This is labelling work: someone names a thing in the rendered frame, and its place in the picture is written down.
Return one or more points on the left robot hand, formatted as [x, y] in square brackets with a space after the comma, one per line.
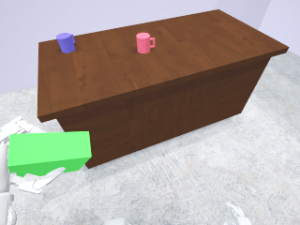
[29, 183]

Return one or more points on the table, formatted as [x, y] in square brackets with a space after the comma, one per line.
[202, 70]

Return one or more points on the right robot hand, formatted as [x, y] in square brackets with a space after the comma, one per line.
[237, 215]

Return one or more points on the sponge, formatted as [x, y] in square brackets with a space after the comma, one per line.
[41, 153]

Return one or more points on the left robot forearm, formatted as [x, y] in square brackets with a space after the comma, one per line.
[8, 215]

